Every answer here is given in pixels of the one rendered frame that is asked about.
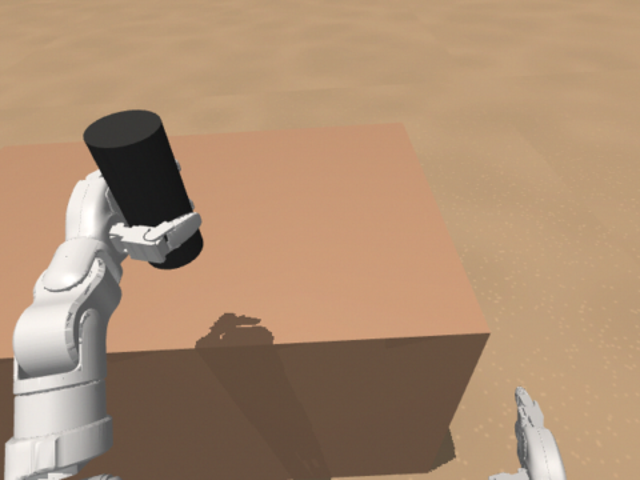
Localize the left robot arm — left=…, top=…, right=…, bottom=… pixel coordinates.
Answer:
left=4, top=238, right=123, bottom=480

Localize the left robot hand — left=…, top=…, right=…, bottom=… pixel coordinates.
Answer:
left=65, top=159, right=202, bottom=264

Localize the can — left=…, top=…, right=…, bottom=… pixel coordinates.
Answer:
left=83, top=110, right=203, bottom=270

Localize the right robot hand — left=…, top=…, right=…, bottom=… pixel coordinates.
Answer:
left=488, top=386, right=567, bottom=480

